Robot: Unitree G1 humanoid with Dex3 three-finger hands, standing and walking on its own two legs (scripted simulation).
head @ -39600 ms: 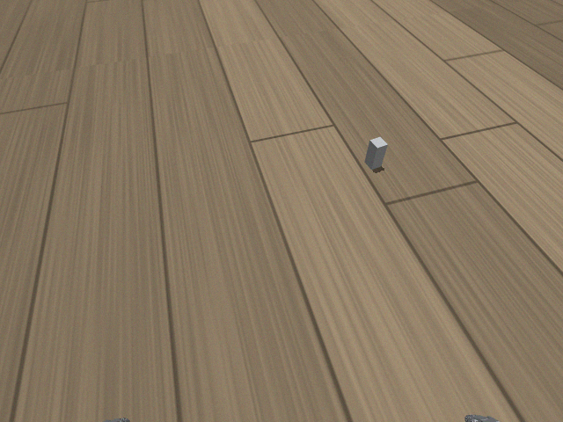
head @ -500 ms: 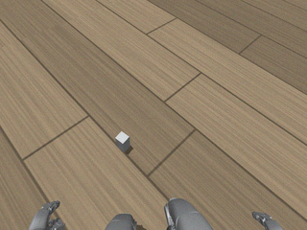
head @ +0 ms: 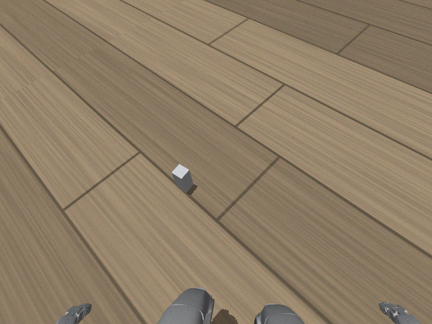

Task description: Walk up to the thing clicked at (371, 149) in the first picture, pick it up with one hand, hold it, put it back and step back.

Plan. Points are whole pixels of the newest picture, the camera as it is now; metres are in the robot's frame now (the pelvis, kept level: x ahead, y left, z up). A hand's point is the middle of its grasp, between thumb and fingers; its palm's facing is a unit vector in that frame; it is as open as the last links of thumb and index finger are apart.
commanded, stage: step back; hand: left
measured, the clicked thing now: (182, 178) +0.77 +0.25 -0.69
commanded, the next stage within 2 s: stand in 1.66 s
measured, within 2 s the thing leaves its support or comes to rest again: neither
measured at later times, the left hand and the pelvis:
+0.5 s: hand out of the picture -0.12 +0.24 -0.17, palm faces -0.01 -0.92 -0.39, open 7.4 cm; pelvis -0.19 -0.04 -0.02, yaw -2 degrees
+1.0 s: hand out of the picture -0.21 +0.24 -0.14, palm faces +0.08 -0.91 -0.40, open 7.4 cm; pelvis -0.25 -0.05 +0.00, yaw +4 degrees
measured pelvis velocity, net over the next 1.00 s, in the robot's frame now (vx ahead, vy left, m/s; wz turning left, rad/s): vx -0.25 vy -0.05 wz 0.07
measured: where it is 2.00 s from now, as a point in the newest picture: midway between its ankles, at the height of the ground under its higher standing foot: outside the picture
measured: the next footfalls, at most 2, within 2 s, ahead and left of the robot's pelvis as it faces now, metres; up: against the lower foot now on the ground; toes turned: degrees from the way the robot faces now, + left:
left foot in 0.12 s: -0.01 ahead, +0.11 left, +0.00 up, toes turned +1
right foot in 0.48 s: -0.19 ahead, -0.17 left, +0.00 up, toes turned +1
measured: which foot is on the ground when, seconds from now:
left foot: up 0.00-0.10, down 0.12-0.52, up 0.54-0.80, down 0.82-1.00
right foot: down 0.00-0.14, up 0.16-0.46, down 0.48-0.86, up 0.88-1.00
